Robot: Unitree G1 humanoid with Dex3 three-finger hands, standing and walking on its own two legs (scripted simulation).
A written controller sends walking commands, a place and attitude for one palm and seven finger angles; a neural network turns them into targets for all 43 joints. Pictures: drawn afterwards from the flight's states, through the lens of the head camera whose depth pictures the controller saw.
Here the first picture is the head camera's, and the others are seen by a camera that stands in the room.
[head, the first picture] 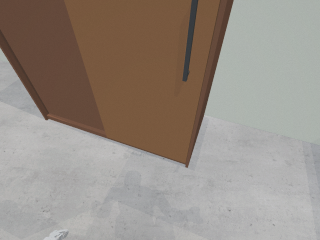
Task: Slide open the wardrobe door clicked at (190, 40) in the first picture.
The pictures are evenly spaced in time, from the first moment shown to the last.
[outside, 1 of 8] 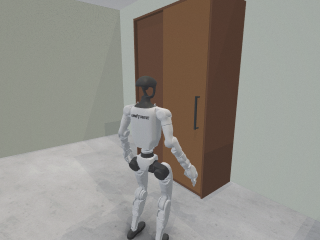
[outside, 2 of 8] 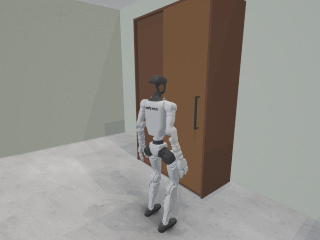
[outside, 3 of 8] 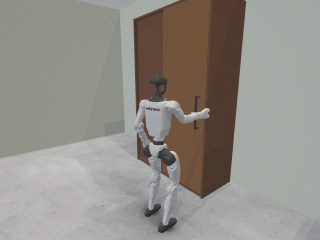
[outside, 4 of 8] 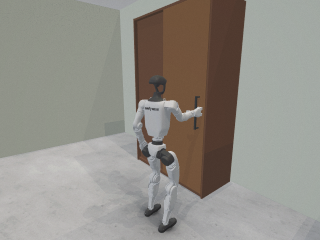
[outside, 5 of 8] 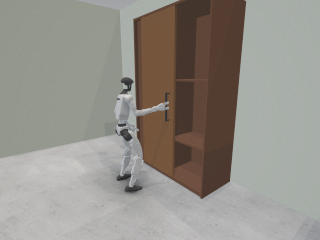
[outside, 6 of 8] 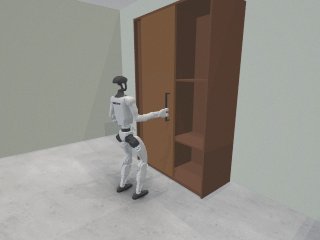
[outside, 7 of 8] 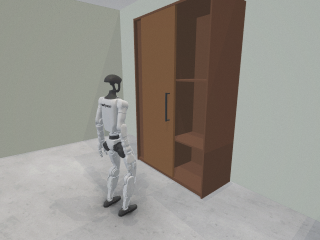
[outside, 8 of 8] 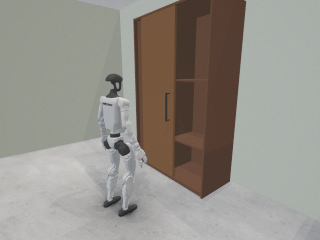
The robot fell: no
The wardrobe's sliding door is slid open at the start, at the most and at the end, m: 0.00 0.44 0.44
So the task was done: yes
